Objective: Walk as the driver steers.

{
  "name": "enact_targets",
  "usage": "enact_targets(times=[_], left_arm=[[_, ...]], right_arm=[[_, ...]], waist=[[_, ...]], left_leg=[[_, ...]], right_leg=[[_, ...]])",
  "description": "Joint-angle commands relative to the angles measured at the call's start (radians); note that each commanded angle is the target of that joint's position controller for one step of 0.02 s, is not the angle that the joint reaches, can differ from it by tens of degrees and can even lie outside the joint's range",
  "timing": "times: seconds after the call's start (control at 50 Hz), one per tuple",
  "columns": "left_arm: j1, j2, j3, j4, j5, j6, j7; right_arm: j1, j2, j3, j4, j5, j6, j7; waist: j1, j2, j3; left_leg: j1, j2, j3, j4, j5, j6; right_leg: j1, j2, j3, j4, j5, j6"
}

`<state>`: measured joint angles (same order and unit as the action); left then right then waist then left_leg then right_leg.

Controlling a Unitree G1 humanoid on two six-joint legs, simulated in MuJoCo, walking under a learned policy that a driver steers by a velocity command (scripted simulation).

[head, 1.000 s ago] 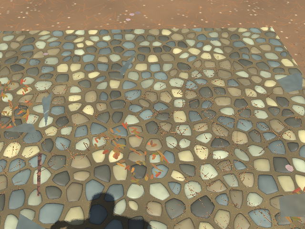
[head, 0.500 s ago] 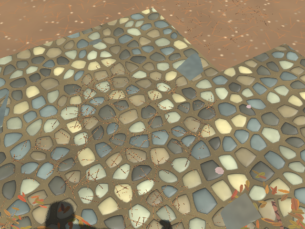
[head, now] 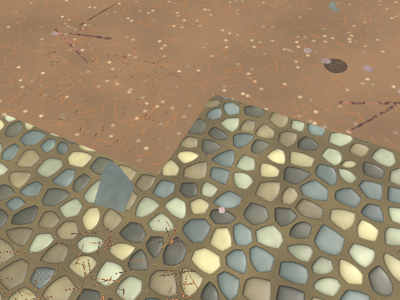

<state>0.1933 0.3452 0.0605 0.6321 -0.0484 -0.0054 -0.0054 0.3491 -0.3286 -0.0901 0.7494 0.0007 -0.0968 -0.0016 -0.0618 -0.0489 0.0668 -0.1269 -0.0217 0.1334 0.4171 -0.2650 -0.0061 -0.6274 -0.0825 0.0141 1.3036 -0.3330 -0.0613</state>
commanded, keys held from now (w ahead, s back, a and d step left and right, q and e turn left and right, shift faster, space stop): w+e+shift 0.38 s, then w+shift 0.50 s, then w+e+shift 0.12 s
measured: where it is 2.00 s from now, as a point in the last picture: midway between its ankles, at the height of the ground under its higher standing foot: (344, 96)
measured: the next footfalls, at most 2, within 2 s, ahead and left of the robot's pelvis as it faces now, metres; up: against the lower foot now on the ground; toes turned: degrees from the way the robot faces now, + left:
right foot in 0.26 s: +0.43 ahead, -0.11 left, +0.00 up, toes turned -19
left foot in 0.72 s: +0.89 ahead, -0.09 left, +0.00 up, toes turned -33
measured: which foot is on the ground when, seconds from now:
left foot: down 0.00-0.26, up 0.28-0.70, down 0.72-1.00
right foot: up 0.00-0.24, down 0.26-0.72, up 0.74-1.00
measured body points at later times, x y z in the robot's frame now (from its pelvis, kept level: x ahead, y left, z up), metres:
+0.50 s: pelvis +0.43 -0.07 +0.00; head +0.44 -0.09 +0.45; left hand +0.56 +0.17 -0.11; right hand +0.55 -0.38 -0.05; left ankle +0.64 +0.08 -0.65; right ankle +0.39 -0.09 -0.73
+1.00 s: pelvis +0.87 -0.20 +0.00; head +0.88 -0.21 +0.45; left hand +1.18 -0.12 -0.07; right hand +0.68 -0.39 -0.13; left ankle +0.86 -0.07 -0.73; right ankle +0.91 -0.40 -0.65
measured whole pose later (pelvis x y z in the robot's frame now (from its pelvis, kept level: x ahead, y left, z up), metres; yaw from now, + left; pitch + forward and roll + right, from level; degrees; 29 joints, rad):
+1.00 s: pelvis +0.87 -0.20 +0.00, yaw -36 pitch -1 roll +3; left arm 0.11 0.28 0.03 0.69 -0.03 -0.07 -0.02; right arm 0.52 -0.27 -0.04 0.84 0.00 -0.11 0.03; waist -0.08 -0.04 0.03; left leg 0.01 -0.08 0.08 0.28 -0.28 0.04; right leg -0.76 -0.08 0.09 1.04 -0.11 -0.07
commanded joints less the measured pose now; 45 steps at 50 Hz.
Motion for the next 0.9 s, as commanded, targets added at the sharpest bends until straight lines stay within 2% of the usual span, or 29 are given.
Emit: enact_targets(times=[0.02, 0.06, 0.12, 0.14, 0.18, 0.22, 0.24, 0.26, 0.28, 0.3, 0.32, 0.34, 0.36, 0.4, 0.42, 0.5, 0.54, 0.58, 0.64, 0.68, 0.7, 0.72, 0.74, 0.76, 0.78, 0.8, 0.82, 0.84, 0.9], left_arm=[[0.001, -0.025, -0.015, -0.089, 0.005, 0.002, -0.012], [-0.039, -0.010, -0.014, -0.095, 0.008, -0.007, -0.023], [-0.165, -0.003, -0.016, -0.118, 0.016, -0.024, -0.049], [-0.201, -0.008, -0.018, -0.130, 0.015, -0.030, -0.059], [-0.211, 0.034, 0.000, -0.134, 0.007, -0.040, -0.072], [-0.041, 0.099, 0.037, -0.106, -0.010, -0.030, -0.070], [0.163, 0.160, 0.072, -0.055, -0.012, -0.017, -0.064], [0.406, 0.215, 0.108, 0.023, -0.009, -0.004, -0.046], [0.393, 0.258, 0.111, 0.046, -0.008, 0.006, -0.030], [0.270, 0.255, 0.084, -0.036, 0.031, -0.031, -0.037], [0.283, 0.166, 0.077, -0.054, 0.031, -0.050, -0.037], [0.256, 0.150, 0.069, -0.033, 0.039, -0.073, -0.041], [0.189, 0.121, 0.058, -0.032, 0.040, -0.090, -0.045], [0.082, 0.089, 0.046, -0.044, 0.051, -0.098, -0.030], [0.072, 0.062, 0.037, -0.032, 0.041, -0.095, -0.021], [0.128, 0.029, 0.021, 0.028, 0.031, -0.085, 0.020], [0.180, 0.052, 0.026, 0.053, 0.028, -0.088, 0.019], [0.225, 0.069, 0.030, 0.081, 0.017, -0.092, 0.011], [0.272, 0.063, 0.031, 0.130, 0.018, -0.073, 0.017], [0.253, 0.093, 0.038, 0.139, 0.042, -0.055, 0.016], [0.210, 0.116, 0.039, 0.134, 0.065, -0.048, 0.009], [0.154, 0.077, 0.023, 0.104, 0.086, -0.049, 0.006], [0.374, -0.093, -0.021, 0.094, 0.034, -0.073, -0.003], [0.325, -0.021, -0.026, 0.111, -0.007, -0.082, -0.002], [0.162, 0.046, -0.010, 0.078, -0.020, -0.088, -0.003], [0.046, 0.041, -0.019, 0.048, -0.002, -0.099, -0.003], [-0.018, 0.016, -0.021, 0.026, 0.017, -0.109, -0.005], [-0.001, -0.002, -0.019, 0.025, 0.020, -0.107, -0.009], [0.046, -0.032, -0.026, 0.053, 0.012, -0.078, -0.013]], right_arm=[[-0.113, -0.048, 0.001, -0.055, 0.005, -0.024, 0.000], [-0.126, -0.081, -0.004, -0.052, -0.012, -0.024, -0.004], [-0.052, -0.122, -0.008, -0.022, -0.013, -0.020, -0.007], [-0.036, -0.145, -0.011, -0.014, -0.010, -0.016, -0.008], [-0.002, -0.199, -0.019, -0.005, -0.011, -0.002, -0.014], [-0.021, -0.262, -0.032, -0.015, -0.002, 0.025, -0.024], [-0.068, -0.269, -0.036, -0.040, 0.001, 0.032, -0.024], [-0.129, -0.232, -0.026, -0.062, 0.012, 0.025, -0.022], [-0.128, -0.035, 0.030, -0.096, -0.018, -0.012, -0.012], [0.015, -0.014, 0.058, -0.182, 0.027, -0.062, 0.001], [-0.147, -0.126, 0.042, -0.196, 0.040, -0.091, 0.004], [-0.209, -0.118, 0.040, -0.219, 0.056, -0.096, 0.001], [-0.206, -0.096, 0.045, -0.191, 0.029, -0.087, -0.009], [-0.130, -0.098, 0.037, -0.158, 0.005, -0.054, -0.004], [-0.123, -0.095, 0.036, -0.150, -0.001, -0.040, -0.002], [-0.330, 0.010, 0.077, -0.215, -0.030, -0.028, 0.009], [-0.405, 0.026, 0.082, -0.235, -0.019, -0.038, 0.021], [-0.452, -0.014, 0.066, -0.252, 0.008, -0.042, 0.023], [-0.470, -0.056, 0.046, -0.266, 0.024, -0.046, 0.030], [-0.317, -0.106, 0.014, -0.241, 0.028, -0.045, 0.024], [-0.144, -0.142, -0.008, -0.211, 0.040, -0.036, 0.013], [0.122, -0.162, -0.012, -0.163, 0.036, -0.022, 0.001], [0.191, -0.252, -0.030, -0.104, 0.002, -0.021, 0.021], [0.211, -0.139, -0.008, -0.099, 0.000, -0.027, 0.033], [0.131, -0.078, 0.004, -0.099, 0.001, -0.019, 0.023], [0.099, -0.079, 0.004, -0.092, -0.009, -0.012, 0.021], [0.070, -0.078, 0.007, -0.079, -0.020, -0.014, 0.027], [0.035, -0.042, 0.020, -0.072, -0.030, -0.021, 0.031], [-0.001, 0.004, 0.037, -0.047, 0.002, -0.028, 0.043]], waist=[[0.069, 0.108, 0.056], [0.071, 0.083, 0.087], [0.022, 0.013, 0.124], [0.018, 0.016, 0.134], [0.040, 0.072, 0.077], [0.165, 0.178, -0.034], [0.270, 0.199, -0.134], [0.376, 0.114, -0.206], [0.269, -0.260, -0.138], [0.118, -0.300, -0.408], [0.204, -0.068, -0.352], [0.144, 0.056, -0.175], [0.088, 0.182, -0.103], [0.004, 0.122, -0.041], [-0.005, 0.104, -0.018], [0.093, 0.058, 0.062], [0.156, 0.040, 0.052], [0.189, 0.012, 0.055], [0.184, -0.021, 0.062], [0.086, -0.058, -0.035], [-0.029, -0.073, -0.152], [-0.158, -0.058, -0.316], [-0.027, 0.457, -0.513], [-0.074, 0.449, -0.487], [-0.090, 0.287, -0.280], [-0.081, 0.091, -0.177], [-0.045, 0.025, -0.087], [0.012, 0.060, -0.073], [0.074, 0.098, -0.021]], left_leg=[[0.008, 0.304, -0.212, -0.274, 0.094, 0.140], [-0.016, 0.262, -0.084, -0.305, 0.165, 0.126], [0.055, 0.226, 0.053, -0.323, 0.303, 0.090], [0.075, 0.229, 0.082, -0.319, 0.417, 0.077], [0.158, 0.226, 0.125, -0.219, 0.967, 0.047], [0.216, 0.265, 0.129, 0.050, 1.414, 0.049], [0.134, 0.275, 0.109, 0.285, 1.475, 0.064], [-0.099, 0.206, 0.097, 0.644, 1.121, 0.041], [-0.434, -0.027, 0.051, 1.124, -0.205, 0.000], [-0.712, -0.072, -0.238, 1.296, -0.320, 0.005], [-0.731, -0.008, -0.305, 1.175, -0.185, 0.049], [-0.728, 0.016, -0.293, 1.049, -0.128, 0.058], [-0.637, 0.066, -0.302, 0.950, -0.082, 0.050], [-0.512, 0.104, -0.314, 0.840, -0.045, 0.004], [-0.489, 0.123, -0.293, 0.770, -0.034, -0.014], [-0.385, 0.127, -0.172, 0.403, 0.306, -0.067], [-0.258, 0.086, -0.131, 0.247, 0.507, -0.063], [-0.280, 0.077, -0.152, 0.155, 0.513, -0.052], [-0.387, 0.080, -0.168, 0.083, 0.412, -0.012], [-0.273, 0.036, -0.126, 0.108, 0.268, 0.033], [-0.078, 0.019, -0.090, 0.144, 0.222, 0.064], [0.298, 0.125, -0.201, 0.264, 0.117, 0.095], [0.642, 0.367, -0.810, 0.049, -0.386, 0.283], [0.647, 0.388, -1.067, -0.151, -0.627, 0.258], [0.519, 0.375, -0.912, -0.155, -0.539, 0.230], [0.363, 0.330, -0.772, -0.153, -0.337, 0.216], [0.228, 0.287, -0.673, -0.162, -0.199, 0.222], [0.144, 0.254, -0.601, -0.179, -0.139, 0.220], [0.043, 0.232, -0.472, -0.243, -0.054, 0.226]], right_leg=[[-0.177, -0.107, 0.095, -0.034, 0.104, 0.010], [-0.165, -0.090, 0.056, -0.136, 0.252, 0.017], [-0.129, -0.046, -0.045, -0.350, 0.396, -0.012], [-0.089, -0.026, -0.081, -0.427, 0.412, -0.027], [0.048, 0.077, -0.190, -0.500, 0.386, -0.058], [0.238, 0.149, -0.223, -0.488, 0.254, -0.093], [0.484, 0.169, -0.201, -0.492, 0.209, -0.128], [0.841, 0.140, -0.089, -0.625, 0.280, -0.181], [0.984, 0.043, 0.158, -0.642, 0.383, -0.246], [1.159, -0.164, 0.817, -0.880, -0.162, -0.479], [1.062, -0.173, 0.905, -1.047, -0.368, -0.395], [0.876, -0.162, 0.865, -1.102, -0.342, -0.353], [0.709, -0.123, 0.768, -1.092, -0.223, -0.311], [0.485, -0.038, 0.604, -1.081, -0.070, -0.306], [0.424, -0.016, 0.526, -1.090, -0.019, -0.295], [0.204, 0.087, 0.258, -1.096, 0.175, -0.228], [0.154, 0.083, 0.235, -1.111, 0.113, -0.197], [0.262, 0.039, 0.267, -1.090, 0.086, -0.189], [0.522, -0.039, 0.301, -1.022, 0.266, -0.168], [0.650, -0.067, 0.289, -0.867, 0.724, -0.136], [0.629, -0.040, 0.252, -0.679, 0.939, -0.108], [0.394, -0.010, 0.234, -0.344, 0.826, -0.080], [0.032, 0.185, 0.170, 0.097, 0.020, -0.006], [-0.097, 0.159, 0.197, 0.171, -0.106, -0.018], [-0.187, 0.103, 0.156, 0.183, -0.063, -0.028], [-0.162, 0.071, 0.127, 0.138, -0.028, -0.032], [-0.151, 0.044, 0.116, 0.065, -0.006, -0.035], [-0.097, 0.004, 0.129, 0.004, 0.028, -0.038], [-0.087, -0.039, 0.113, -0.103, 0.039, -0.024]])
